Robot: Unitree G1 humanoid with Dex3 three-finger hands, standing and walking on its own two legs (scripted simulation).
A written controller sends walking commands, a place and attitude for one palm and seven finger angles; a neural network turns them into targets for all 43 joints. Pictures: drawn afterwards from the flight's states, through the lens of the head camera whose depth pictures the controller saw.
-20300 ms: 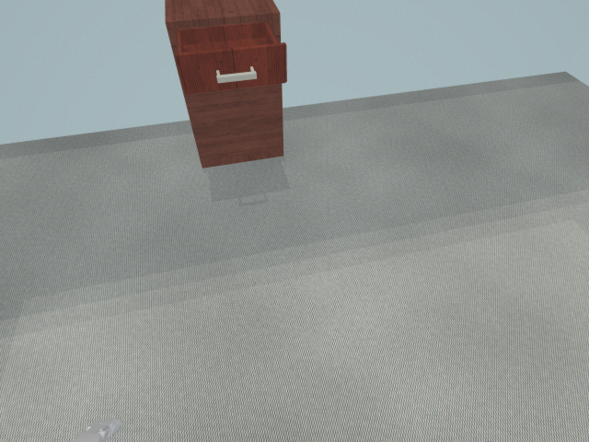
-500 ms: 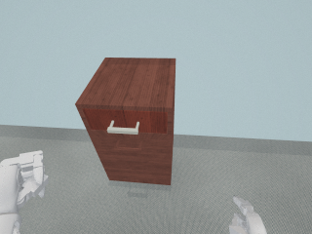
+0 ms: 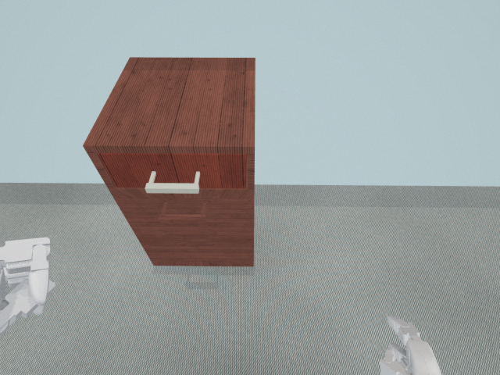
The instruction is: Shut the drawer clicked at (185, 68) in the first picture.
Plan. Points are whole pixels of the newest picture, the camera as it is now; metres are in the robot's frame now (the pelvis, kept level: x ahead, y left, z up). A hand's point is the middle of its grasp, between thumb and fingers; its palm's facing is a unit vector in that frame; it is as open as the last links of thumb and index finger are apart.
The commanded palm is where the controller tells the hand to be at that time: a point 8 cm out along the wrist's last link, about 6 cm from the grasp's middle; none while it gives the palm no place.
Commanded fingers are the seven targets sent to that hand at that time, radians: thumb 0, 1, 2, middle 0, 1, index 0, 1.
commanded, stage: step back with the hand held close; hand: left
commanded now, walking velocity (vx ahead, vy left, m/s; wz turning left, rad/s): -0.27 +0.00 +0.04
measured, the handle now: (174, 181) +0.60 +0.24 -0.16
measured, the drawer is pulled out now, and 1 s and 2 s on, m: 0.00 0.00 0.00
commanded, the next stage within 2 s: stop stepping back and stand still in 1.18 s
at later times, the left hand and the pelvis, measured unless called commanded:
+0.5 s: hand out of the picture +0.13 +0.25 +0.16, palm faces +0.38 -0.79 -0.49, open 3.2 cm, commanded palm +0.06 +0.29 +0.18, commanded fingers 0.00 0.90 0.90 -1.40 -1.60 -1.40 -1.60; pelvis -0.06 +0.01 -0.02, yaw +0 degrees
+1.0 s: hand out of the picture +0.07 +0.27 +0.18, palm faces +0.41 -0.78 -0.47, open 3.2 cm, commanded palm +0.00 +0.30 +0.18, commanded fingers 0.00 0.90 0.90 -1.40 -1.60 -1.40 -1.60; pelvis -0.12 +0.02 -0.01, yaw +3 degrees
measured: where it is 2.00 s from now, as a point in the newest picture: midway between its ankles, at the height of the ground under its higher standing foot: outside the picture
